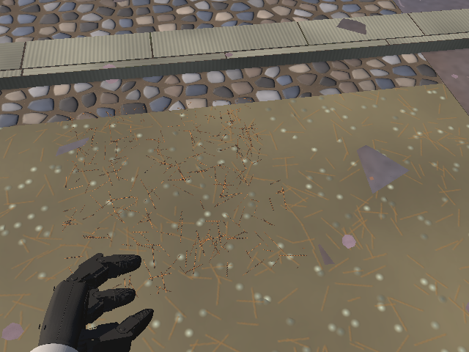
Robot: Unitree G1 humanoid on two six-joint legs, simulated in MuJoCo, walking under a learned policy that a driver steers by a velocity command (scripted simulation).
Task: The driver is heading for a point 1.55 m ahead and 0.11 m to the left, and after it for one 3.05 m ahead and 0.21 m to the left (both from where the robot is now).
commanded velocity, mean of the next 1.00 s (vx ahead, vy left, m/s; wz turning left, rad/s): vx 1.00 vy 0.00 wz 0.05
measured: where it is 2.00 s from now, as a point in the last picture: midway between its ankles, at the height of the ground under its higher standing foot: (192, 90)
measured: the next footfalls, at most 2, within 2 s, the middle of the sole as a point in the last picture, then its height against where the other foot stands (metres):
right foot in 0.10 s outside the picture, level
left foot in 0.56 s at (114, 308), level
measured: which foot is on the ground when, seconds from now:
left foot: down 0.00-0.12, up 0.14-0.54, down 0.56-1.00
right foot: up 0.00-0.08, down 0.10-0.56, up 0.58-1.00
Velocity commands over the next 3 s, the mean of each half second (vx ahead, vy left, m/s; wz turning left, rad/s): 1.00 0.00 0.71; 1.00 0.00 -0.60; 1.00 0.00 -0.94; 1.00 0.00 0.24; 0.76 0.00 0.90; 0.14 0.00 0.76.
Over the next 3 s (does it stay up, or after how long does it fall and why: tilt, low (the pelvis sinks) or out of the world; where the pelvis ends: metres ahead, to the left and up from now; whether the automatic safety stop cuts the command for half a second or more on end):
stays up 2.21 -0.09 0.06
